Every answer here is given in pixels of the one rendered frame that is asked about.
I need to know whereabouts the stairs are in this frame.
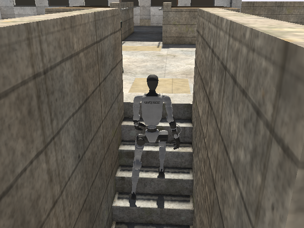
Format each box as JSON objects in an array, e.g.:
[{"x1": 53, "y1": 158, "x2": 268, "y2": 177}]
[{"x1": 111, "y1": 102, "x2": 194, "y2": 228}]

